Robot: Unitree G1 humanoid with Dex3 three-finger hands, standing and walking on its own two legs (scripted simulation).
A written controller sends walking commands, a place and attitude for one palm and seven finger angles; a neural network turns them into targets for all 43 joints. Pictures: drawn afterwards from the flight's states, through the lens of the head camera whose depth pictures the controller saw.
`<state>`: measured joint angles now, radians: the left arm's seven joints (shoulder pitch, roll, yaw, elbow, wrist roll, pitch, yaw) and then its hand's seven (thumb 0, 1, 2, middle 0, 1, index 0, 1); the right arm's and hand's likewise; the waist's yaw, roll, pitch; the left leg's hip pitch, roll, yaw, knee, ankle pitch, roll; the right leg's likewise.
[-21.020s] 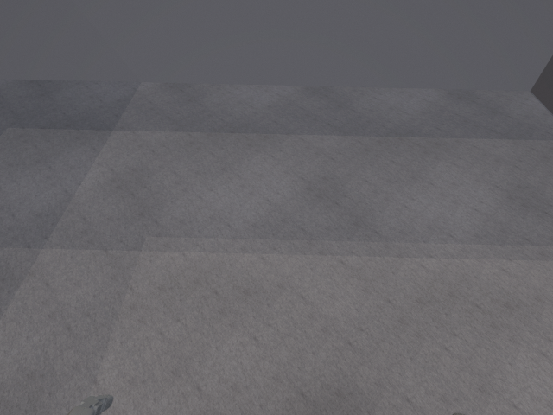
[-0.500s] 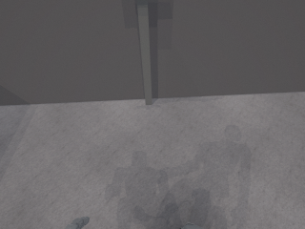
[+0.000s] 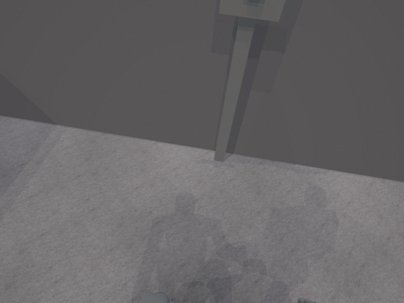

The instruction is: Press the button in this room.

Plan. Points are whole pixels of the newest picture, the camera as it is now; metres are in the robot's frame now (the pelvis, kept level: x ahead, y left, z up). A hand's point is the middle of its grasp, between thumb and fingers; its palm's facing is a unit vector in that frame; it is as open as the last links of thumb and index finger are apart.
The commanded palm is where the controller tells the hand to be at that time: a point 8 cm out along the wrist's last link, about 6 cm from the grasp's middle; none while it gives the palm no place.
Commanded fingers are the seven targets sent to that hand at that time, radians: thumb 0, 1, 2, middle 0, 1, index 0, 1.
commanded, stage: stand and wait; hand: left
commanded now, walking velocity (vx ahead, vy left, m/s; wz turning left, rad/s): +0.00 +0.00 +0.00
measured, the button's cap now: out of the picture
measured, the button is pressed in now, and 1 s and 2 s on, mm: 0 0 0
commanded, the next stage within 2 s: look at it before walking up in 0.90 s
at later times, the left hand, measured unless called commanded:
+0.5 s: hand (142, 261) +0.22 +0.16 -0.15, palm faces -0.04 -0.98 -0.21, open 7.3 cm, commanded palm none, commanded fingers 0.00 0.90 0.90 -0.20 -0.30 -0.20 -0.30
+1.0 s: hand out of the picture +0.12 +0.13 -0.16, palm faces +0.05 -0.98 -0.18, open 7.3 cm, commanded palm none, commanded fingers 0.00 0.90 0.90 -0.20 -0.30 -0.20 -0.30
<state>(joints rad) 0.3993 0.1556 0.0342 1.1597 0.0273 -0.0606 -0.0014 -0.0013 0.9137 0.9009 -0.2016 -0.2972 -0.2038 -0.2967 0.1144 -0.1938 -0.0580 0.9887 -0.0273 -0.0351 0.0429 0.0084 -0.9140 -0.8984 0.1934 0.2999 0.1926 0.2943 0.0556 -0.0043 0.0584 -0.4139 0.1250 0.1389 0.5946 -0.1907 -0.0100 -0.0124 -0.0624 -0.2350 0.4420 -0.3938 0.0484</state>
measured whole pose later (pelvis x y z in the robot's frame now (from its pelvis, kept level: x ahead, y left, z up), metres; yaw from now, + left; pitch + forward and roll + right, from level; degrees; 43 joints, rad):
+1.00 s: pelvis +0.15 -0.03 +0.02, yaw +0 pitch -2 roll +0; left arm 0.31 0.12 -0.01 1.17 0.01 -0.01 0.04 0.00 0.92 0.90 -0.20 -0.30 -0.20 -0.30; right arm 0.28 -0.13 -0.02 1.16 -0.01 -0.01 -0.03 0.01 -0.91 -0.90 0.20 0.30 0.19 0.29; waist 0.01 0.02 0.03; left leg -0.05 0.08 0.15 0.36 -0.27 -0.04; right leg -0.18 -0.02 -0.15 0.41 -0.21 -0.04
